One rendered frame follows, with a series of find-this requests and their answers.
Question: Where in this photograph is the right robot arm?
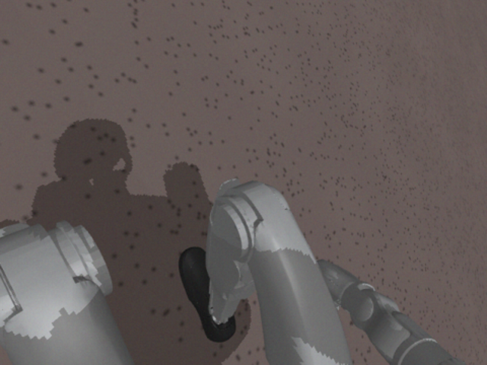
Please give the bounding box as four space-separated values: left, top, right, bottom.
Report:
341 281 467 365

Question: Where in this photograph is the right robot hand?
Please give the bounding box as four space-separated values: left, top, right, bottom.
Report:
317 259 360 310

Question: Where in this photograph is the right robot foot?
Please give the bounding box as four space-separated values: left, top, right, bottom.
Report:
179 247 236 342

